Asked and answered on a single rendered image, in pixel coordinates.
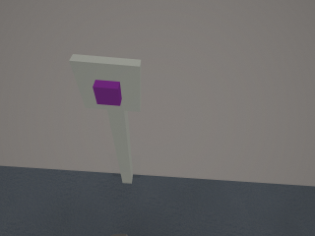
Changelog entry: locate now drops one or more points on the panel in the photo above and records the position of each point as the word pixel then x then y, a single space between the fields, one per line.
pixel 87 69

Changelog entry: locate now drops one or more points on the button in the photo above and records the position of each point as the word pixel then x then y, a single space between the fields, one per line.
pixel 107 92

